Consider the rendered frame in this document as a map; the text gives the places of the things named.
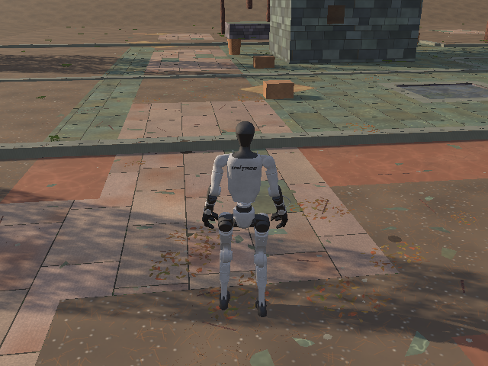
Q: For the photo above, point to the robot right shin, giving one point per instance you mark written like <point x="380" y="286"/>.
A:
<point x="261" y="280"/>

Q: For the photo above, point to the robot shin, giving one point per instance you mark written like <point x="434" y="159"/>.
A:
<point x="261" y="280"/>
<point x="224" y="275"/>

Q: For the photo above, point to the robot left forearm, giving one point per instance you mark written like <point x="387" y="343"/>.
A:
<point x="210" y="202"/>

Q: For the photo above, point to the robot right forearm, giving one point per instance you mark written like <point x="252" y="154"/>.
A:
<point x="279" y="203"/>

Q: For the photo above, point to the right robot upper arm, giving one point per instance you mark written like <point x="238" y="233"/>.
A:
<point x="269" y="163"/>

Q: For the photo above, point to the left robot upper arm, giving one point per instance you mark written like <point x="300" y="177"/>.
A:
<point x="217" y="173"/>

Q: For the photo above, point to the robot left hand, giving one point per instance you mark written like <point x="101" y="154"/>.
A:
<point x="206" y="217"/>

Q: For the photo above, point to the robot right hand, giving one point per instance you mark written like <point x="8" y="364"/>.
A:
<point x="278" y="217"/>

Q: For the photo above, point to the robot left shin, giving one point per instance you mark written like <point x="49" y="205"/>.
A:
<point x="224" y="275"/>

